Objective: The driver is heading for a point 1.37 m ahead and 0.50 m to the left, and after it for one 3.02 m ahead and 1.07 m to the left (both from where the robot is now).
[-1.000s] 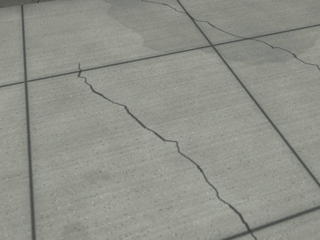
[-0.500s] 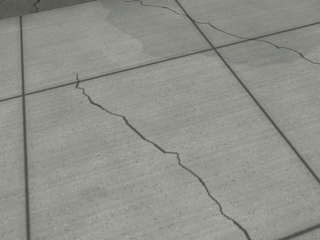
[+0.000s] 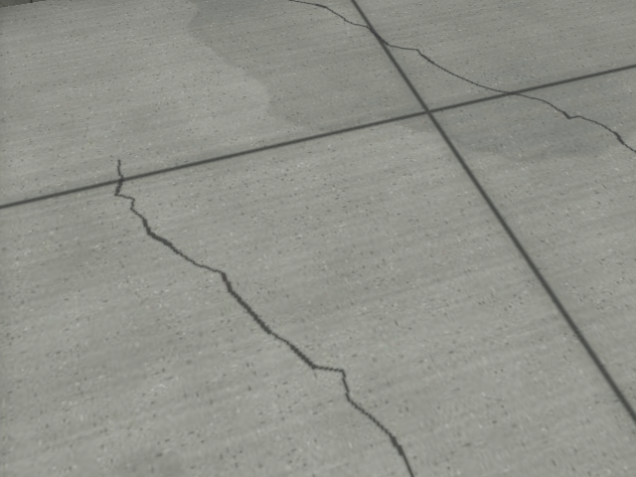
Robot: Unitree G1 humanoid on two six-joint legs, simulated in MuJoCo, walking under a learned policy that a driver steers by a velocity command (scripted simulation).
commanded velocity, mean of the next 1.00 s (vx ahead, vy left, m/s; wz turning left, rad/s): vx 0.50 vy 0.00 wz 0.27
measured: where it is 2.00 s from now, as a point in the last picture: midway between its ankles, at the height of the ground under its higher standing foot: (216, 249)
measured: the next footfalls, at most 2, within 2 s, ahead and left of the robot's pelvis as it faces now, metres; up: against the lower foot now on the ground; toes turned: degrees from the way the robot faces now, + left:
right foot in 0.48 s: +0.45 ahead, -0.11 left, +0.00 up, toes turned -1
left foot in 1.02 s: +0.67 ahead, +0.13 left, +0.00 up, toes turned +26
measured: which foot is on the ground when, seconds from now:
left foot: down 0.00-0.48, up 0.50-1.00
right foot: up 0.00-0.46, down 0.48-1.00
